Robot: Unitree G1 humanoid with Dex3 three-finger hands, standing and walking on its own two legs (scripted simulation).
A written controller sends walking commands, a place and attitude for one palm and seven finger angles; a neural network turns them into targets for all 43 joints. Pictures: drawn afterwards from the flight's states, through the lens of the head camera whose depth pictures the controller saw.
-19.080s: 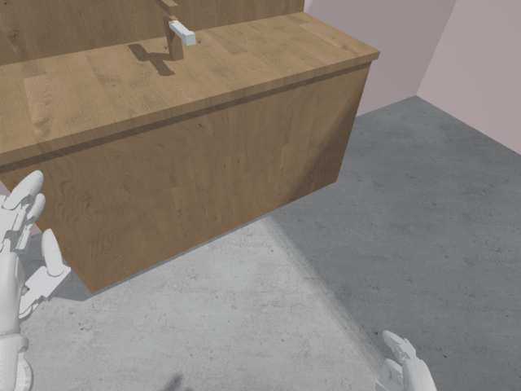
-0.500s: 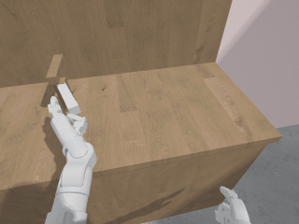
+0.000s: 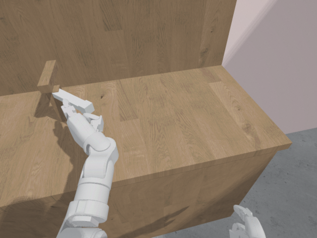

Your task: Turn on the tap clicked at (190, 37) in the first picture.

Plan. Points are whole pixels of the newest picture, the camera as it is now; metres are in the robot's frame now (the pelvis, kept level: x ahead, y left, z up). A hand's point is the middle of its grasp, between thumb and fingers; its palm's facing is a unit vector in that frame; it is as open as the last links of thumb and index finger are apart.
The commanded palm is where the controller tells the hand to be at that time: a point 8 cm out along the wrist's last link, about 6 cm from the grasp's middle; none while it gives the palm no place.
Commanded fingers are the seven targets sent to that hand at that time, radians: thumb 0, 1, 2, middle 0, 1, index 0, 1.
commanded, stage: push the lever round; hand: left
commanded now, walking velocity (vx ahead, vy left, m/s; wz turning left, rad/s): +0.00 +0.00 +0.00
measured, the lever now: (86, 107) +0.41 +0.24 +0.13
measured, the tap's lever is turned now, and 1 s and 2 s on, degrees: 44 70 77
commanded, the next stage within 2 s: lift the hand up off the lever in 0.90 s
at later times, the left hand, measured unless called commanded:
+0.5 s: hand (101, 112) +0.41 +0.20 +0.11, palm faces +0.80 -0.59 -0.10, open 7.9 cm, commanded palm +0.36 +0.21 +0.11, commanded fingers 0.00 0.90 0.90 -0.15 -0.15 -0.15 -0.15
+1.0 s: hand (106, 105) +0.43 +0.19 +0.12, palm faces +0.81 -0.58 -0.11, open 8.4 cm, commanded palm +0.39 +0.21 +0.12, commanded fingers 0.00 0.90 0.90 -0.15 -0.15 -0.15 -0.15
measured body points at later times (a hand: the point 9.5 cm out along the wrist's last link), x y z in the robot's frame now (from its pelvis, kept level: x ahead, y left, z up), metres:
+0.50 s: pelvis +0.01 +0.00 +0.00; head +0.01 -0.02 +0.45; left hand +0.36 +0.23 +0.12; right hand +0.18 -0.24 -0.11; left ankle +0.03 +0.15 -0.73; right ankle +0.01 -0.09 -0.73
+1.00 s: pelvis +0.01 +0.00 +0.00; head +0.02 +0.00 +0.45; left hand +0.39 +0.22 +0.13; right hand +0.17 -0.22 -0.12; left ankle +0.03 +0.15 -0.73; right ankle +0.01 -0.09 -0.73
